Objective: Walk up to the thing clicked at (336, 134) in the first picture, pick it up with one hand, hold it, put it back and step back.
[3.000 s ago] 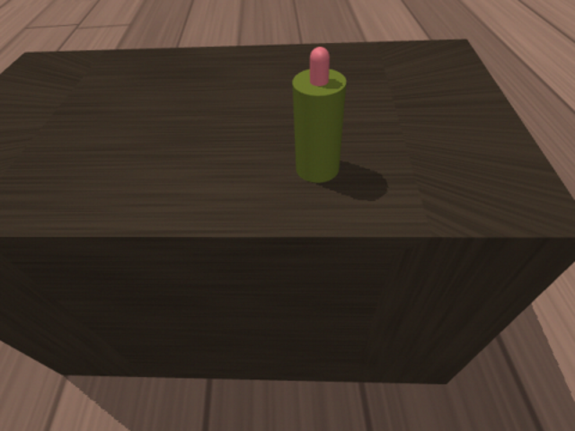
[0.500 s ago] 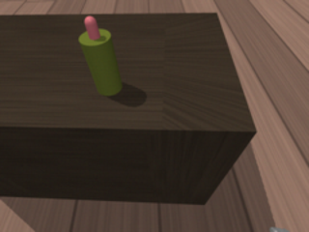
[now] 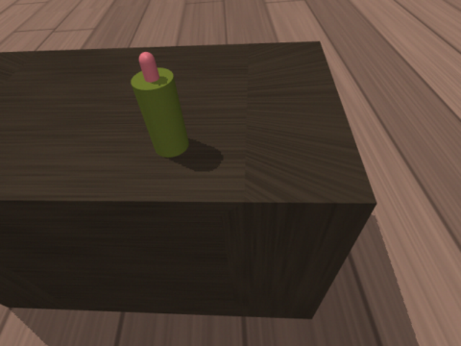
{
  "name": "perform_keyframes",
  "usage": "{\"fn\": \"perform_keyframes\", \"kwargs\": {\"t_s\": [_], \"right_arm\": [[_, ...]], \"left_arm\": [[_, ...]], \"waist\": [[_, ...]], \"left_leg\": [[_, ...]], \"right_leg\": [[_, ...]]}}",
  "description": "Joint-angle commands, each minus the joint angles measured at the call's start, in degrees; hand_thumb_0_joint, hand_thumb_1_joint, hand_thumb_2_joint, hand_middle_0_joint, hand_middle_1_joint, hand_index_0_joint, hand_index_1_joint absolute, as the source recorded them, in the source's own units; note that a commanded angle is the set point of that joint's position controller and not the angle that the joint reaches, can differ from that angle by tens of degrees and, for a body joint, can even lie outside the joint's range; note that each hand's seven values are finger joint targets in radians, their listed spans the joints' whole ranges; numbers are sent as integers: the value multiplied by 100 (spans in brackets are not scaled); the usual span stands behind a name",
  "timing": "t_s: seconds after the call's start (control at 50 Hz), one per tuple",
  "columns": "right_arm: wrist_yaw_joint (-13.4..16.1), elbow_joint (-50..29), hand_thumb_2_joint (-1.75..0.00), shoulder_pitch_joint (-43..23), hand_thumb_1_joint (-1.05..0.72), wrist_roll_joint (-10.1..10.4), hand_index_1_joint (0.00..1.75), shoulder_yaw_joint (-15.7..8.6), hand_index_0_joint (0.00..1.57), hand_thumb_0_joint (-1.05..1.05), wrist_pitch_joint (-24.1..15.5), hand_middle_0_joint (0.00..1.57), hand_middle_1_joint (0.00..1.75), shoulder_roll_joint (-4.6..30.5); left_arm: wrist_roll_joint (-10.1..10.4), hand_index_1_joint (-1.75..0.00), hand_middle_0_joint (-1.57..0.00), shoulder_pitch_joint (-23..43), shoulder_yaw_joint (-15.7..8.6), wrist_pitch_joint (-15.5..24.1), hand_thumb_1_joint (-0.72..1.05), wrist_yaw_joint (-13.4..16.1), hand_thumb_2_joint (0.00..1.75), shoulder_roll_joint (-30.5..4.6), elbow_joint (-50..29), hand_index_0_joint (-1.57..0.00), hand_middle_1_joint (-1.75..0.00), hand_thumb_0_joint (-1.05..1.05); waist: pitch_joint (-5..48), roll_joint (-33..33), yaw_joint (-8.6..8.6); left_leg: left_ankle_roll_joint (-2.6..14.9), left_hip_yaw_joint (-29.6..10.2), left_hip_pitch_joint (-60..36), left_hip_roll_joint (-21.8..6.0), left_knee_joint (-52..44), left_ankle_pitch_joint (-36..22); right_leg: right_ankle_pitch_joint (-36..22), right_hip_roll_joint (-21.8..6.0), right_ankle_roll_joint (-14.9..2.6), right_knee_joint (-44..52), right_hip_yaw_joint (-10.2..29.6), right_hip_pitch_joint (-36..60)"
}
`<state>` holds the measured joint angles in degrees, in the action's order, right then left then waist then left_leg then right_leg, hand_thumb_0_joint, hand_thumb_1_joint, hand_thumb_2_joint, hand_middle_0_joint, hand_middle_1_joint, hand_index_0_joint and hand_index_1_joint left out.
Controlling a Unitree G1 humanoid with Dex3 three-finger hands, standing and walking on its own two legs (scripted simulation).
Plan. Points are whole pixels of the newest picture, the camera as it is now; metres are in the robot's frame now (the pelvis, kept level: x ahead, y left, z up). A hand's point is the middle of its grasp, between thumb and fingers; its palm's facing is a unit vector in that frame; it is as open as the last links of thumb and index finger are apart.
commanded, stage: walk up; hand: left
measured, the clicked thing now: (160, 105) +0.55 +0.20 +0.13
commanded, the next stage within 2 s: stand in 0.62 s
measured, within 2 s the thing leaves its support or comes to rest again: neither
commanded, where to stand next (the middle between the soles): +0.07 +0.00 m, yaw -1 degrees
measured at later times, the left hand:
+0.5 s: hand out of the picture +0.11 +0.25 -0.15, palm faces -0.01 -0.94 -0.34, open 7.3 cm
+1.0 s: hand out of the picture +0.08 +0.25 -0.15, palm faces -0.01 -0.94 -0.34, open 7.3 cm
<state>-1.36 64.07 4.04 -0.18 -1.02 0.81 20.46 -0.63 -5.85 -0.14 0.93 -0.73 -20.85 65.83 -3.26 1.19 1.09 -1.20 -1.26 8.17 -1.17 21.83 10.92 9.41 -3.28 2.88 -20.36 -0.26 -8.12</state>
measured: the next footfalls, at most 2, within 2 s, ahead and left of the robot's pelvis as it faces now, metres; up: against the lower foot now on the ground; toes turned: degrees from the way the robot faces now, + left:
none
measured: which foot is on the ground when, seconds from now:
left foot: down 0.00-1.00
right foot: down 0.00-1.00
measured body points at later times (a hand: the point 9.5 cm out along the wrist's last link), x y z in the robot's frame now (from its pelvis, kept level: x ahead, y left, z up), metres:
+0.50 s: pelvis +0.02 -0.01 +0.00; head +0.03 -0.01 +0.45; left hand +0.11 +0.29 -0.13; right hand +0.09 -0.31 -0.13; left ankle +0.01 +0.13 -0.75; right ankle +0.02 -0.15 -0.75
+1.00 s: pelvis +0.02 -0.01 +0.00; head +0.03 -0.01 +0.45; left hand +0.09 +0.30 -0.13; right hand +0.10 -0.31 -0.13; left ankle +0.01 +0.13 -0.75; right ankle +0.02 -0.15 -0.75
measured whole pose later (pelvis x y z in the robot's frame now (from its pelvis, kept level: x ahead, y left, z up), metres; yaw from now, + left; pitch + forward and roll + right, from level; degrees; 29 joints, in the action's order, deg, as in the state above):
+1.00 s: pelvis +0.02 -0.01 +0.00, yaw +0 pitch -2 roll +0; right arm -0.7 64.1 5.6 -0.7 -0.2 -0.2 20.6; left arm -0.6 -5.9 -0.3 0.2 -0.8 -20.3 65.2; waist -3.3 0.5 0.4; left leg -2.1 -1.8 6.8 -2.0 19.8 11.1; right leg 10.2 -2.5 2.1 -19.2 -1.0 -7.0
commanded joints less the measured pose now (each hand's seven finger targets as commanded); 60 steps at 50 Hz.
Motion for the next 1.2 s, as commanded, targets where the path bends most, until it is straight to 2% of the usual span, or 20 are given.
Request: {"fn": "perform_keyframes", "kwargs": {"t_s": [0.0, 0.12, 0.16, 0.26, 0.38, 0.58, 0.6, 0.7, 0.74, 0.8, 0.9, 1.12, 1.18], "right_arm": [[68, -326, -90, -288, -90, 22, 30, -240, 20, 0, -126, 20, 30, 1148], [64, -236, -90, -161, -90, -1, 30, -233, 20, 0, -111, 20, 30, 1167], [60, -249, -90, -197, -90, 3, 30, -216, 20, 0, -119, 20, 30, 1137], [90, -221, -90, -101, -90, 1, 30, -221, 20, 0, -130, 20, 30, 1175], [117, -238, -90, -108, -90, 4, 30, -239, 20, 0, -131, 20, 30, 1174], [134, -288, -90, -97, -90, 1, 30, -256, 20, 0, -139, 20, 30, 1173], [148, -309, -90, -88, -90, -45, 30, -199, 20, 0, -190, 20, 30, 1138], [158, -334, -90, -59, -90, -42, 30, -189, 20, 0, -253, 20, 30, 1203], [156, -343, -90, -90, -90, -33, 30, -181, 20, 0, -252, 20, 30, 1213], [159, -360, -90, -45, -90, -31, 30, -169, 20, 0, -255, 20, 30, 1210], [151, -344, -90, -16, -90, -26, 30, -161, 20, 0, -231, 20, 30, 1213], [149, -327, -90, 32, -90, -24, 30, -127, 20, 0, -234, 20, 30, 1224], [150, -314, -90, 36, -90, -29, 30, -120, 20, 0, -236, 20, 30, 1205]], "left_arm": [[-34, -30, -20, 413, -258, 186, 90, 111, 90, -1226, -348, -20, -30, 0], [-30, -30, -20, 473, -291, 169, 90, 121, 90, -1226, -360, -20, -30, 0], [-14, -30, -20, 373, -286, 169, 90, 123, 90, -1202, -340, -20, -30, 0], [-12, -30, -20, 365, -312, 156, 90, 133, 90, -1194, -385, -20, -30, 0], [-4, -30, -20, 421, -308, 125, 90, 148, 90, -1161, -384, -20, -30, 0], [-8, -30, -20, 480, -304, 97, 90, 146, 90, -1116, -423, -20, -30, 0], [-5, -30, -20, 376, -287, 87, 90, 136, 90, -1137, -393, -20, -30, 0], [-4, -30, -20, 391, -284, 82, 90, 114, 90, -1128, -453, -20, -30, 0], [8, -30, -20, 359, -274, 75, 90, 107, 90, -1134, -446, -20, -30, 0], [-12, -30, -20, 356, -273, 80, 90, 103, 90, -1160, -458, -20, -30, 0], [-8, -30, -20, 309, -252, 81, 90, 98, 90, -1176, -453, -20, -30, 0], [2, -30, -20, 157, -242, 80, 90, 90, 90, -1204, -460, -20, -30, 0], [14, -30, -20, 146, -248, 58, 90, 86, 90, -1216, -434, -20, -30, 0]], "waist": [[437, -266, -115], [346, -293, -131], [382, -225, -81], [600, -159, -79], [586, -89, -98], [554, -39, -105], [489, -231, -88], [600, -97, -102], [547, -42, -98], [631, -109, -121], [490, -136, -141], [493, -72, -107], [358, -99, -107]], "left_leg": [[246, -396, -53, -452, -463, 23], [222, -404, 19, -442, -487, 31], [224, -415, -53, -458, -456, -188], [232, -363, -102, -512, -422, -639], [228, -348, -85, -529, -397, -964], [240, -354, -69, -561, -468, -1042], [191, -424, -111, -626, -511, -1170], [188, -386, -101, -634, -482, -1228], [175, -383, -99, -608, -532, -1092], [212, -357, -135, -620, -473, -1162], [191, -373, -93, -593, -533, -755], [203, -364, -75, -592, -511, -839], [177, -381, -7, -566, -596, -506]], "right_leg": [[19, -435, -322, 528, 414, -10], [192, -439, -338, 592, 414, -65], [33, -419, -318, 554, 383, -37], [-527, -437, -337, 397, 328, 225], [-885, -425, -327, 314, 261, 316], [-915, -409, -322, 256, 204, 432], [-822, -412, -308, 261, 249, 319], [-954, -453, -319, 263, 282, 500], [-814, -433, -314, 312, 276, 423], [-960, -465, -333, 301, 292, 490], [-529, -434, -327, 405, 295, 289], [-676, -437, -360, 365, 314, 340], [-278, -407, -362, 404, 310, 196]]}}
